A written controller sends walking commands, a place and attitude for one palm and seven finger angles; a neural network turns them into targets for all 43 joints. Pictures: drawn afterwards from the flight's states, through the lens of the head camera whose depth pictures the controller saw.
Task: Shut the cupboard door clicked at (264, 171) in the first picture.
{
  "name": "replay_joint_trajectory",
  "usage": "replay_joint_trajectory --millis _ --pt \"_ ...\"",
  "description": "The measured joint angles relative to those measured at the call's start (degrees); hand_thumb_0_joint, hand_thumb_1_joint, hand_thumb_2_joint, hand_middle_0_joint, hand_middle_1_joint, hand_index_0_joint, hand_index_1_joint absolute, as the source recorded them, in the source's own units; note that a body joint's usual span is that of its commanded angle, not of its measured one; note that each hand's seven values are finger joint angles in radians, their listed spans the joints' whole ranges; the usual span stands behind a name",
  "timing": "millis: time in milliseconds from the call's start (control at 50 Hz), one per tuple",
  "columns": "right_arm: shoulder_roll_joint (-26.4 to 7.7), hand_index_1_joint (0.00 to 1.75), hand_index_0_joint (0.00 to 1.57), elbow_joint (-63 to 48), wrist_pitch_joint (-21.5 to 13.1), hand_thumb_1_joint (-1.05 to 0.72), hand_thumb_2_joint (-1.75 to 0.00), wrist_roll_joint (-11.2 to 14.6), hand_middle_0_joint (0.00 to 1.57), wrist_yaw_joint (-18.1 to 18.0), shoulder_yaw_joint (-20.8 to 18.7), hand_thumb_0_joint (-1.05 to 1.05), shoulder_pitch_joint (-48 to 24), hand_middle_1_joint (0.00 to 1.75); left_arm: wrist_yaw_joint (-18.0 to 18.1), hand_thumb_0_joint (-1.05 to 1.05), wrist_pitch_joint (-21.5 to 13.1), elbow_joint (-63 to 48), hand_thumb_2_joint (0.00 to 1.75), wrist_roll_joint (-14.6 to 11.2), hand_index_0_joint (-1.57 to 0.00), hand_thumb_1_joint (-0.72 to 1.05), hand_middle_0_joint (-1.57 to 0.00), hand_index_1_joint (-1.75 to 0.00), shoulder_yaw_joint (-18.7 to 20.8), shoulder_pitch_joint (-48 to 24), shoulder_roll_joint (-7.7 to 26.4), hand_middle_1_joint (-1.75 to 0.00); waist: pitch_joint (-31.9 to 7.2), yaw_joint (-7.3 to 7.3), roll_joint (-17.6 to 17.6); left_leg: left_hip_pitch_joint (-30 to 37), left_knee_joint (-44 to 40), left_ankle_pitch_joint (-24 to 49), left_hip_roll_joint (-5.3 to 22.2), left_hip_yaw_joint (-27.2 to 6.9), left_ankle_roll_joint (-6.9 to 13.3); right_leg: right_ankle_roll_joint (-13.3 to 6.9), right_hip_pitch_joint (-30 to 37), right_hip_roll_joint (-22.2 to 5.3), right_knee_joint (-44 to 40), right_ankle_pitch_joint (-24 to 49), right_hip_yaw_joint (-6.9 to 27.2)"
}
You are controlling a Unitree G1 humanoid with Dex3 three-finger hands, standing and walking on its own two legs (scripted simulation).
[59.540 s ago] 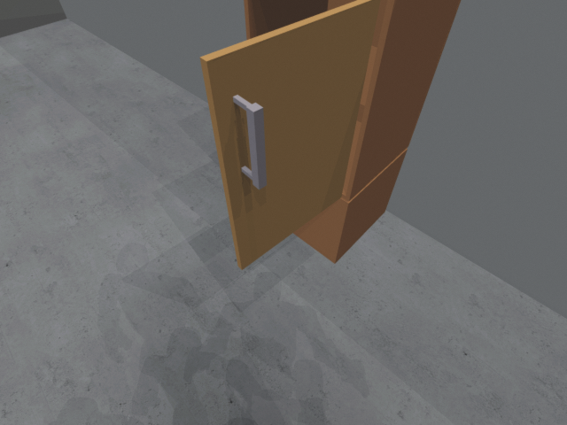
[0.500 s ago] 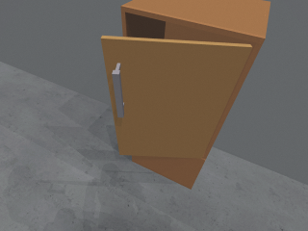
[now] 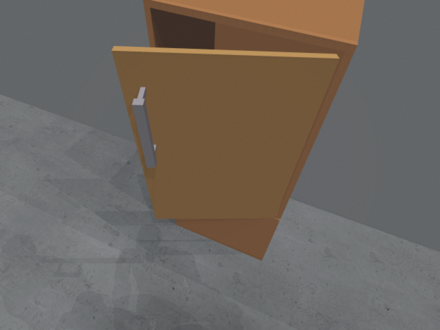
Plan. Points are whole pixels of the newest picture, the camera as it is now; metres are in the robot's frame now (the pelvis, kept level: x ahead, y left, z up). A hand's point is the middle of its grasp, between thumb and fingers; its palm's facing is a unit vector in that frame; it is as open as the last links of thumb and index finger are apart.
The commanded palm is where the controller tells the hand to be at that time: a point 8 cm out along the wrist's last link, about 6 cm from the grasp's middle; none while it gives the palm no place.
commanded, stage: shuffle to correct the standing spot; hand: left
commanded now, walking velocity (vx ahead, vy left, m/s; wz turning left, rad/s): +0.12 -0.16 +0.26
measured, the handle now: (147, 130) +0.49 +0.18 +0.08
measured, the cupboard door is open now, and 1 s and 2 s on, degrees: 25 25 25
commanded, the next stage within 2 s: come to a stop and stand still in 0.06 s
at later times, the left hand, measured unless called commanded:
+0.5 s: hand out of the picture +0.01 +0.11 -0.19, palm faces +0.13 -0.99 -0.08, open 7.3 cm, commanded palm none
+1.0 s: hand out of the picture +0.01 +0.13 -0.18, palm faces +0.08 -0.98 -0.15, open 7.3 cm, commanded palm none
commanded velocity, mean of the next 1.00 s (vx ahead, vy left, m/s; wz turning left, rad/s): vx -0.02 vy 0.00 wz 0.02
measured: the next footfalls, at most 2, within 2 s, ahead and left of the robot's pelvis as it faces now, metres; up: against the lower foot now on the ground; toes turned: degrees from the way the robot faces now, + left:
right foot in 0.08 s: +0.06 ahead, -0.15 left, +0.00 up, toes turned -1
left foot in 0.34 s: +0.09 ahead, +0.05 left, +0.00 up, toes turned +7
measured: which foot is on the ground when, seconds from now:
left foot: down 0.00-0.10, up 0.12-0.32, down 0.34-1.00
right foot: up 0.00-0.06, down 0.08-1.00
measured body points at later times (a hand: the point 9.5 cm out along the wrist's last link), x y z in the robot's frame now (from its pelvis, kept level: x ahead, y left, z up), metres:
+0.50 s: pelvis +0.05 -0.02 +0.00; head +0.07 +0.02 +0.44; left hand +0.01 +0.16 -0.18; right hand +0.10 -0.25 -0.14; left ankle +0.05 +0.04 -0.74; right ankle +0.02 -0.15 -0.74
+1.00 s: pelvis +0.02 -0.03 +0.00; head +0.03 -0.02 +0.45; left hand +0.01 +0.18 -0.16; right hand +0.06 -0.26 -0.15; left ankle +0.05 +0.04 -0.74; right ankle +0.02 -0.15 -0.74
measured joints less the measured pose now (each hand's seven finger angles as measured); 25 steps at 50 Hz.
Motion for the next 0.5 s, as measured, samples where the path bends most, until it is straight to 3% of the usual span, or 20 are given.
replay_joint_trajectory --millis 80,120,160,220,260,320,340,400,500 --pt "0.08 0.30 0.20 0.93 0.71 -0.91 -0.90 0.15 0.21 0.36 -0.53 0.01 1.94 0.30 0.19 0.00 -1.25 -0.32 0.90 -0.03 -0.20 0.91 -0.20 -0.30 0.15 0.05 0.03 -0.30 -0.66 -0.10 -0.24 -1.38 3.80 -2.12 0.54 -1.16 -1.67 0.33 4.55 -0.27 -11.06 5.79 -0.72" --pt "0.16 0.30 0.20 1.51 1.31 -0.91 -0.90 0.36 0.20 0.55 -0.58 0.01 2.65 0.30 0.57 0.00 -1.64 -0.20 0.90 0.04 -0.20 0.91 -0.20 -0.30 0.14 0.09 -0.29 -0.30 -0.91 0.11 0.24 -2.83 8.03 -7.15 1.25 -2.44 -1.94 0.68 4.87 0.45 -10.85 8.47 -1.89" --pt "0.53 0.30 0.20 1.78 2.04 -0.91 -0.90 0.34 0.20 0.90 -0.66 0.01 3.40 0.30 0.87 0.00 -1.94 -0.29 0.90 -0.05 -0.20 0.91 -0.20 -0.30 0.13 0.64 -0.59 -0.30 -1.82 0.41 0.19 -5.94 16.11 -12.28 1.53 -3.09 -1.76 0.16 5.67 0.92 -11.47 7.62 -3.44" --pt "1.16 0.30 0.20 1.47 2.31 -0.91 -0.90 0.24 0.20 1.38 -0.70 0.01 3.22 0.30 1.43 0.00 -2.55 0.04 0.90 -0.18 -0.20 0.91 -0.20 -0.30 0.16 1.79 -1.16 -0.30 -2.43 0.94 -0.64 -9.52 25.69 -12.24 1.88 -2.70 -1.96 -0.47 7.37 1.60 -14.08 7.80 -4.65" --pt "1.54 0.30 0.20 0.87 1.71 -0.91 -0.90 0.37 0.20 1.40 -0.42 0.01 2.55 0.30 1.63 0.00 -2.95 0.67 0.90 -0.18 -0.20 0.91 -0.20 -0.30 -0.16 2.39 -1.69 -0.30 -2.30 1.18 -1.05 -9.25 23.86 -11.03 1.93 -2.24 -2.58 -0.40 8.06 2.00 -15.06 7.99 -4.96" --pt "1.68 0.30 0.20 0.43 0.50 -0.93 -0.90 0.59 0.20 0.52 0.16 0.02 1.05 0.30 1.69 0.00 -3.38 1.54 0.90 -0.34 -0.20 0.91 -0.20 -0.30 -0.87 2.90 -2.74 -0.30 -1.22 1.73 -0.81 -5.02 11.79 -6.60 1.61 -2.16 -3.73 -0.05 8.44 2.72 -14.04 6.90 -5.19" --pt "1.42 0.30 0.20 0.50 0.07 -0.94 -0.90 0.78 0.20 0.28 0.24 0.02 0.64 0.30 1.64 0.00 -3.39 1.86 0.90 -0.54 -0.20 0.91 -0.20 -0.30 -1.07 2.98 -3.10 -0.30 -0.81 1.85 -0.44 -3.28 7.87 -4.12 1.61 -2.27 -3.12 0.21 8.34 3.01 -12.89 6.05 -5.38" --pt "2.04 0.30 0.20 1.14 -0.32 -0.96 -0.90 1.11 0.20 -0.35 0.63 0.02 -0.80 0.30 1.86 0.00 -2.61 2.74 0.90 -0.98 -0.20 0.91 -0.20 -0.30 -0.99 2.46 -2.93 -0.30 0.14 2.68 -2.89 -1.38 6.33 -4.45 -0.01 -1.10 -0.06 1.40 9.01 1.42 -11.89 4.91 -4.34" --pt "1.91 0.30 0.20 0.13 -0.67 -0.96 -0.90 1.54 0.20 -1.06 0.88 0.02 -3.11 0.30 2.18 0.01 -1.89 2.74 0.90 -1.05 -0.20 0.91 -0.20 -0.30 -1.12 0.50 -2.72 -0.30 1.30 3.04 -3.34 0.41 2.75 -3.09 -1.54 -0.17 0.88 1.81 9.57 0.04 -13.13 5.46 -3.54"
